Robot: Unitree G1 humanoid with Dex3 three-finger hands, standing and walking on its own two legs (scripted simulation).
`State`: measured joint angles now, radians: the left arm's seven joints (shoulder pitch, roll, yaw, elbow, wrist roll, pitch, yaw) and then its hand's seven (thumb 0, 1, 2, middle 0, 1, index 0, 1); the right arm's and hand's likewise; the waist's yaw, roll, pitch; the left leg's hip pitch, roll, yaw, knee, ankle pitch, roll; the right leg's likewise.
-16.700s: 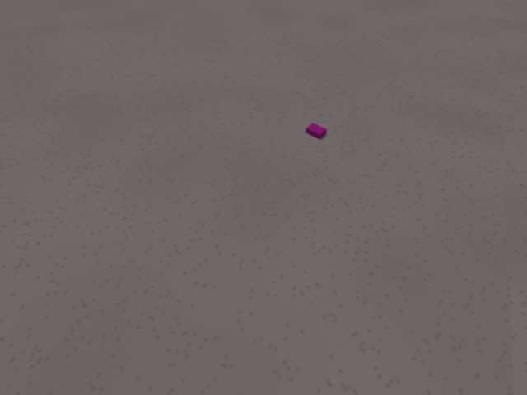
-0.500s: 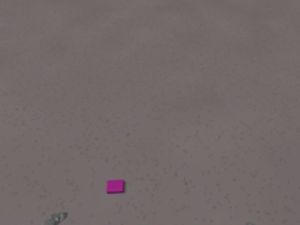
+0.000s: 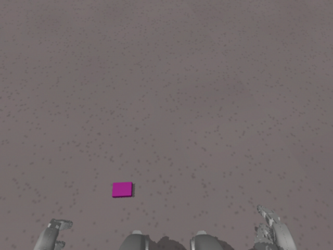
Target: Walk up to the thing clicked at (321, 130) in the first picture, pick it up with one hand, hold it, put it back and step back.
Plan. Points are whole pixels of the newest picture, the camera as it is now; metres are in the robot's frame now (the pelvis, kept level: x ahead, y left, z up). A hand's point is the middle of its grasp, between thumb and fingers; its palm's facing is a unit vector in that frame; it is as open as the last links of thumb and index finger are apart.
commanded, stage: rise first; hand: left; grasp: from above
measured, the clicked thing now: (122, 189) +0.43 +0.24 -0.69
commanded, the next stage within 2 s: none
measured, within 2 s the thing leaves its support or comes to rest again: neither
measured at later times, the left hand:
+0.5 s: hand out of the picture +0.14 +0.27 -0.20, palm faces -0.30 -0.78 -0.55, open 14.3 cm
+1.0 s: hand (95, 208) +0.28 +0.29 -0.40, palm faces -0.47 -0.28 -0.84, open 13.6 cm
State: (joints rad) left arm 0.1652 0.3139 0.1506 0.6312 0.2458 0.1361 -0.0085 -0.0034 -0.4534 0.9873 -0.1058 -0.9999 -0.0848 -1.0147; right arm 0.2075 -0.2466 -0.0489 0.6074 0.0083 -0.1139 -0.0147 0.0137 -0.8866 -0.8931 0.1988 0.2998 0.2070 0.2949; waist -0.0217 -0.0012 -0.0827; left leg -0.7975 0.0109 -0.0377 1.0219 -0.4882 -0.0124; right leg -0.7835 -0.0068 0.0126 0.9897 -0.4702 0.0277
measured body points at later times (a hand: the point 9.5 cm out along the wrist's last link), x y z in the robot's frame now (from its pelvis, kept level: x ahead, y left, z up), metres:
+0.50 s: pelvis -0.01 +0.00 -0.07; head +0.11 +0.02 +0.36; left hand +0.15 +0.31 -0.17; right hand +0.18 -0.24 -0.15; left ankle +0.00 +0.12 -0.67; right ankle +0.01 -0.14 -0.67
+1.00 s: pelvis -0.09 -0.01 -0.27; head +0.13 +0.00 +0.13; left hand +0.30 +0.30 -0.35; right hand +0.05 -0.28 -0.41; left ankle +0.00 +0.12 -0.67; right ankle +0.00 -0.14 -0.67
